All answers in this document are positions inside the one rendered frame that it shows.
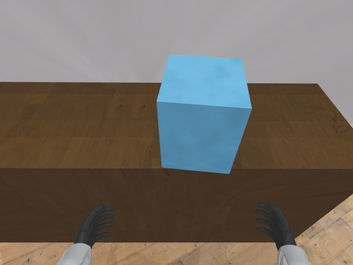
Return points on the robot right hand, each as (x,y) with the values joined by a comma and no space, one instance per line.
(281,233)

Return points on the robot left hand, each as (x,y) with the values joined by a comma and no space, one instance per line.
(91,226)

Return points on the right robot forearm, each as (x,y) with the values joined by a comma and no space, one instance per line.
(292,255)

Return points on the pedestal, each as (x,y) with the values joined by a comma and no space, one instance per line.
(67,147)

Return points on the left robot forearm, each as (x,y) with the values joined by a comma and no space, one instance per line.
(76,254)

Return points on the carton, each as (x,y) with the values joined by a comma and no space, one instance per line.
(203,107)

